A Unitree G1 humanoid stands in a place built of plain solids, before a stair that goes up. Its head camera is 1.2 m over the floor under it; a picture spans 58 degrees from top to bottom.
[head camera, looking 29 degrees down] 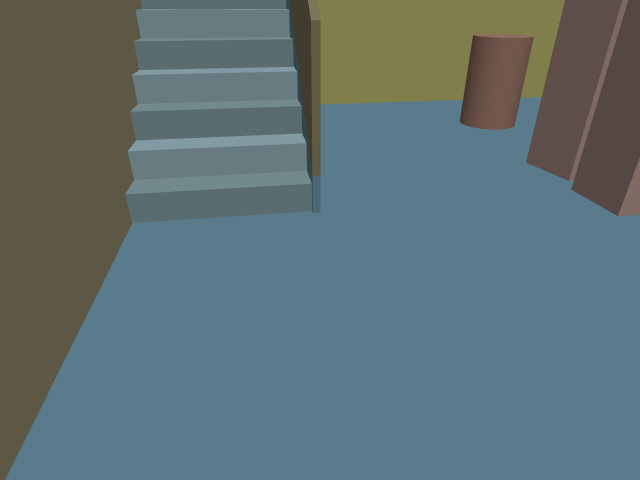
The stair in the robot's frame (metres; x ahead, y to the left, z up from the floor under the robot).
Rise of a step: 0.19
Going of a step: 0.24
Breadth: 1.12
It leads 9 degrees to the left of straight ahead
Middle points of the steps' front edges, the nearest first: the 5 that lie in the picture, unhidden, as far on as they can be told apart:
2.46 0.60 0.19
2.70 0.64 0.38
2.94 0.68 0.57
3.17 0.71 0.76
3.41 0.75 0.95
